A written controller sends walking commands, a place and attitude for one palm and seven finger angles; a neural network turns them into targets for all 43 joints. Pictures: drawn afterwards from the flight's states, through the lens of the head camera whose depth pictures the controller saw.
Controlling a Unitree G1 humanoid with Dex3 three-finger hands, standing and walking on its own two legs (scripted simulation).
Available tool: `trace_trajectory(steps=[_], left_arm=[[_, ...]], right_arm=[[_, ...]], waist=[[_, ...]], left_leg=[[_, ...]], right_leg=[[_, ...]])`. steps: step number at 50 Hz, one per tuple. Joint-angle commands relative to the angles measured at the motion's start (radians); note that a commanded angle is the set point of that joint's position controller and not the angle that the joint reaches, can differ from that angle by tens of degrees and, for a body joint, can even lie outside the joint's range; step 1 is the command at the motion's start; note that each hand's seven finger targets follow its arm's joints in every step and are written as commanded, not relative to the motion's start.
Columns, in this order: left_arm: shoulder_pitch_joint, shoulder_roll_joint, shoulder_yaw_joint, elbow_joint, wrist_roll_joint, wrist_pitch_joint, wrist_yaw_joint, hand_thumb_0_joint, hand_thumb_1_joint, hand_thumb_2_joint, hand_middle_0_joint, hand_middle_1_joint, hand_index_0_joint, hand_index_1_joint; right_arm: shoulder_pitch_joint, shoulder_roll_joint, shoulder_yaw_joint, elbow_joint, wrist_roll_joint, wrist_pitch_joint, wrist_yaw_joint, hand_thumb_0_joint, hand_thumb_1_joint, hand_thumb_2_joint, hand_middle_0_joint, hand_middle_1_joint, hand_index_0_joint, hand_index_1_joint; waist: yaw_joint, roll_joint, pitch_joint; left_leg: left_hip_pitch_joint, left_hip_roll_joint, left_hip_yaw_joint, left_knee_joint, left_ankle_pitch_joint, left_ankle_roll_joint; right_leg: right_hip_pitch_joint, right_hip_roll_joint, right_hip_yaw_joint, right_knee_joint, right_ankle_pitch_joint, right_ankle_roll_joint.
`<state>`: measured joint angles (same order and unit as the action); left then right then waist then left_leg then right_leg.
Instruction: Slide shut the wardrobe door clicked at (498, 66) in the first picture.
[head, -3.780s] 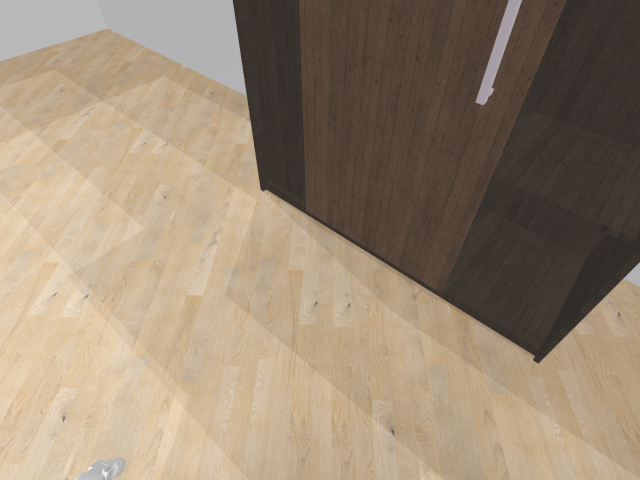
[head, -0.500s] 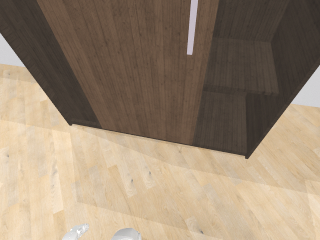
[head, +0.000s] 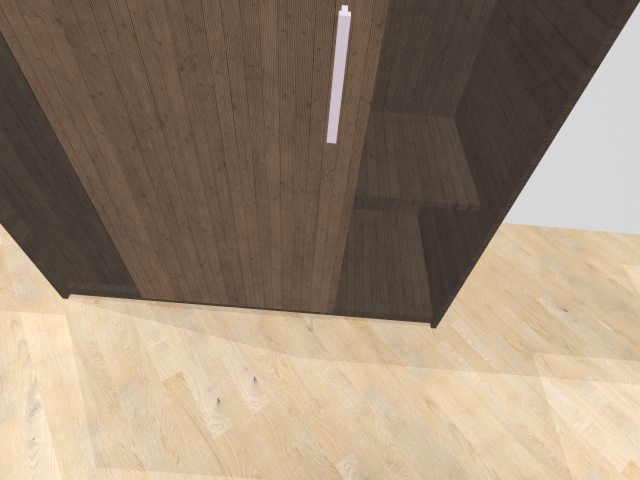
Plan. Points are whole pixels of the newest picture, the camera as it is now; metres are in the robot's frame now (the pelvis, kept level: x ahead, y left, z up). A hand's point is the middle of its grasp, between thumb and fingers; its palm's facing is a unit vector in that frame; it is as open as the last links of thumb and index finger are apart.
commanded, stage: take the last steps up to it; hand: left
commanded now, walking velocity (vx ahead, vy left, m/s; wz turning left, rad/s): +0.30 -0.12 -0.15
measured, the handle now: (337, 79) +0.73 +0.01 +0.14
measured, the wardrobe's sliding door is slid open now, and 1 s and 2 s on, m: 0.36 0.36 0.36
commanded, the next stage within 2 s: come to a stop and stand still in 0.68 s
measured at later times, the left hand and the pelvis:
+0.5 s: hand out of the picture +0.12 +0.09 -0.17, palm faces +0.01 -0.97 -0.23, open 7.2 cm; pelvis +0.10 -0.10 +0.00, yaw -1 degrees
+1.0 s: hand (278, 401) +0.27 +0.07 -0.19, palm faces +0.02 -0.98 -0.22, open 7.3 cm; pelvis +0.25 -0.11 -0.01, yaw -2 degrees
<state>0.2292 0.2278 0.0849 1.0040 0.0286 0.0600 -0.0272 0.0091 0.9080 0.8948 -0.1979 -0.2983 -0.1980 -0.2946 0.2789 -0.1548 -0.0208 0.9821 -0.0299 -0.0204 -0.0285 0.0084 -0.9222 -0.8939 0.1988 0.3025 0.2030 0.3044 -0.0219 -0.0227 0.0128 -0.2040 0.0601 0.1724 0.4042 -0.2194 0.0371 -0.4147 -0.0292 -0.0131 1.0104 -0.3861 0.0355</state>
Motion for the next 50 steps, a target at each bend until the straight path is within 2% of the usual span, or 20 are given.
trace_trajectory(steps=[1,8,10,12,13,14,15,16,18,20,30,33,34,35,36,37,39,42,47,50], left_arm=[[-0.113,0.038,-0.002,-0.085,0.004,-0.034,-0.015,0.000,0.900,0.900,-0.200,-0.300,-0.200,-0.300],[-0.116,0.004,-0.009,-0.060,-0.003,-0.045,-0.023,0.000,0.900,0.900,-0.200,-0.300,-0.200,-0.300],[-0.053,0.005,-0.006,-0.029,-0.005,-0.054,-0.019,0.000,0.900,0.900,-0.200,-0.300,-0.200,-0.300],[0.089,0.037,0.005,0.030,-0.004,-0.069,-0.005,0.000,0.900,0.900,-0.200,-0.300,-0.200,-0.300],[0.184,0.115,0.018,0.062,0.001,-0.081,0.010,0.000,0.900,0.900,-0.200,-0.300,-0.200,-0.300],[0.273,0.194,0.028,0.087,-0.008,-0.085,0.023,0.000,0.900,0.900,-0.200,-0.300,-0.200,-0.300],[0.264,0.192,0.027,0.087,-0.017,-0.089,0.033,0.000,0.900,0.900,-0.200,-0.300,-0.200,-0.300],[0.211,0.144,0.019,0.085,-0.014,-0.092,0.039,0.000,0.900,0.900,-0.200,-0.300,-0.200,-0.300],[0.090,0.059,-0.008,0.057,-0.008,-0.105,0.044,0.000,0.900,0.900,-0.200,-0.300,-0.200,-0.300],[0.096,0.019,-0.020,0.056,-0.007,-0.122,0.044,0.000,0.900,0.900,-0.200,-0.300,-0.200,-0.300],[0.202,0.047,-0.032,0.120,-0.004,-0.137,0.051,0.000,0.900,0.900,-0.200,-0.300,-0.200,-0.300],[0.199,0.048,-0.031,0.129,-0.011,-0.130,0.051,0.000,0.900,0.900,-0.200,-0.300,-0.200,-0.300],[0.208,0.032,-0.034,0.129,-0.015,-0.129,0.051,0.000,0.900,0.900,-0.200,-0.300,-0.200,-0.300],[0.254,-0.008,-0.038,0.113,-0.026,-0.125,0.046,0.000,0.900,0.900,-0.200,-0.300,-0.200,-0.300],[0.230,-0.024,-0.046,0.087,-0.026,-0.128,0.041,0.000,0.900,0.900,-0.200,-0.300,-0.200,-0.300],[0.208,-0.008,-0.038,0.085,-0.018,-0.119,0.046,0.000,0.900,0.900,-0.200,-0.300,-0.200,-0.300],[0.141,-0.020,-0.033,0.082,-0.010,-0.112,0.035,0.000,0.900,0.900,-0.200,-0.300,-0.200,-0.300],[0.222,-0.091,-0.050,0.114,-0.018,-0.079,0.048,0.000,0.900,0.900,-0.200,-0.300,-0.200,-0.300],[0.213,-0.045,-0.046,0.083,-0.006,-0.052,0.066,0.000,0.900,0.900,-0.200,-0.300,-0.200,-0.300],[0.196,0.035,-0.021,0.055,0.001,-0.053,0.065,0.000,0.900,0.900,-0.200,-0.300,-0.200,-0.300]], right_arm=[[0.161,-0.193,-0.059,0.023,-0.004,-0.025,-0.013,0.000,-0.900,-0.900,0.200,0.300,0.200,0.300],[0.138,-0.220,-0.070,0.068,-0.011,-0.020,-0.002,0.000,-0.900,-0.900,0.200,0.300,0.200,0.300],[0.113,-0.216,-0.070,0.079,-0.009,-0.015,0.003,0.000,-0.900,-0.900,0.200,0.300,0.200,0.300],[0.099,-0.172,-0.061,0.087,-0.004,-0.011,0.012,0.000,-0.900,-0.900,0.200,0.300,0.200,0.300],[0.082,-0.111,-0.044,0.070,0.007,-0.011,0.018,0.000,-0.900,-0.900,0.200,0.300,0.200,0.300],[-0.008,-0.077,-0.028,0.016,0.007,-0.008,0.025,0.000,-0.900,-0.900,0.200,0.300,0.200,0.300],[-0.040,-0.111,-0.038,0.003,0.003,-0.003,0.026,0.000,-0.900,-0.900,0.200,0.300,0.200,0.300],[-0.046,-0.108,-0.045,0.012,0.001,0.003,0.028,0.000,-0.900,-0.900,0.200,0.300,0.200,0.300],[0.017,-0.092,-0.049,0.051,-0.006,0.004,0.034,0.000,-0.900,-0.900,0.200,0.300,0.200,0.300],[0.059,-0.055,-0.046,0.067,-0.008,0.007,0.036,0.000,-0.900,-0.900,0.200,0.300,0.200,0.300],[-0.141,-0.046,-0.031,-0.007,0.008,-0.014,0.049,0.000,-0.900,-0.900,0.200,0.300,0.200,0.300],[-0.030,-0.063,-0.032,0.033,0.003,-0.026,0.033,0.000,-0.900,-0.900,0.200,0.300,0.200,0.300],[0.085,-0.101,-0.039,0.067,-0.003,-0.033,0.023,0.000,-0.900,-0.900,0.200,0.300,0.200,0.300],[0.182,-0.196,-0.059,0.083,-0.015,-0.040,0.010,0.000,-0.900,-0.900,0.200,0.300,0.200,0.300],[0.228,-0.254,-0.069,0.091,0.001,-0.028,0.006,0.000,-0.900,-0.900,0.200,0.300,0.200,0.300],[0.162,-0.240,-0.062,0.081,0.011,-0.028,0.001,0.000,-0.900,-0.900,0.200,0.300,0.200,0.300],[0.029,-0.144,-0.042,0.045,0.011,-0.035,-0.001,0.000,-0.900,-0.900,0.200,0.300,0.200,0.300],[-0.090,-0.091,-0.012,0.038,0.013,-0.045,-0.011,0.000,-0.900,-0.900,0.200,0.300,0.200,0.300],[-0.106,-0.129,-0.040,0.040,0.020,-0.003,-0.010,0.000,-0.900,-0.900,0.200,0.300,0.200,0.300],[-0.121,-0.132,-0.057,0.019,0.017,0.027,-0.003,0.000,-0.900,-0.900,0.200,0.300,0.200,0.300]], waist=[[-0.062,0.142,0.016],[-0.039,0.194,0.044],[-0.003,0.185,0.039],[0.066,0.069,0.010],[0.109,-0.136,-0.015],[0.154,-0.283,0.015],[0.142,-0.223,0.033],[0.107,-0.203,0.068],[0.026,-0.098,0.115],[0.002,-0.071,0.103],[0.031,-0.087,0.105],[-0.028,-0.047,0.053],[-0.071,-0.004,-0.020],[-0.089,0.184,-0.128],[-0.081,0.278,-0.141],[-0.062,0.222,-0.119],[-0.026,0.130,0.036],[0.065,0.082,-0.016],[0.060,0.140,-0.017],[0.070,0.080,0.010]], left_leg=[[0.205,0.307,-0.302,-0.237,-0.096,0.100],[0.061,0.302,-0.214,-0.235,-0.188,0.076],[-0.015,0.281,-0.177,-0.180,-0.209,0.054],[-0.174,0.201,-0.101,0.003,-0.280,-0.001],[-0.366,0.110,0.012,0.235,-0.357,-0.048],[-0.529,0.030,-0.004,0.505,-0.438,-0.060],[-0.539,0.059,-0.097,0.633,-0.361,-0.044],[-0.536,0.073,-0.118,0.700,-0.296,-0.037],[-0.463,0.108,-0.122,0.686,-0.159,-0.053],[-0.407,0.096,-0.096,0.641,-0.091,-0.067],[-0.311,0.042,-0.059,0.308,-0.030,-0.026],[-0.064,-0.033,-0.009,0.160,0.040,-0.002],[0.122,-0.009,-0.050,0.097,0.149,0.017],[0.350,0.213,-0.318,0.059,0.319,0.111],[0.342,0.385,-0.540,-0.054,0.392,0.210],[0.245,0.392,-0.530,-0.124,0.206,0.208],[0.056,0.320,-0.426,-0.178,0.090,0.181],[-0.037,0.232,-0.182,-0.114,0.576,0.129],[-0.047,0.198,-0.136,-0.034,0.541,0.101],[-0.105,0.131,-0.113,0.094,0.277,0.021]], right_leg=[[-0.188,-0.045,-0.005,-0.091,-0.002,-0.003],[-0.004,-0.041,-0.070,-0.332,-0.006,-0.026],[0.133,-0.018,-0.099,-0.448,0.049,-0.033],[0.399,-0.005,-0.096,-0.606,0.111,-0.054],[0.552,-0.179,0.116,-0.706,-0.106,-0.115],[0.540,-0.365,0.439,-0.865,-0.266,-0.208],[0.442,-0.389,0.490,-0.914,-0.349,-0.243],[0.377,-0.366,0.457,-0.925,-0.358,-0.237],[0.271,-0.285,0.228,-0.881,-0.102,-0.204],[0.258,-0.232,0.091,-0.852,0.145,-0.190],[0.366,-0.227,0.037,-0.762,0.579,-0.203],[0.326,-0.172,-0.018,-0.562,0.739,-0.165],[0.258,-0.135,-0.036,-0.379,0.709,-0.134],[0.047,-0.031,-0.100,-0.130,0.382,-0.081],[-0.062,0.041,-0.094,0.124,-0.189,-0.067],[-0.089,0.007,-0.018,0.223,-0.200,-0.074],[-0.131,-0.067,0.018,0.220,-0.063,-0.062],[0.067,-0.083,0.012,-0.073,-0.016,-0.020],[0.172,-0.041,-0.056,-0.351,0.149,-0.010],[0.203,-0.084,0.009,-0.467,0.429,-0.035]])
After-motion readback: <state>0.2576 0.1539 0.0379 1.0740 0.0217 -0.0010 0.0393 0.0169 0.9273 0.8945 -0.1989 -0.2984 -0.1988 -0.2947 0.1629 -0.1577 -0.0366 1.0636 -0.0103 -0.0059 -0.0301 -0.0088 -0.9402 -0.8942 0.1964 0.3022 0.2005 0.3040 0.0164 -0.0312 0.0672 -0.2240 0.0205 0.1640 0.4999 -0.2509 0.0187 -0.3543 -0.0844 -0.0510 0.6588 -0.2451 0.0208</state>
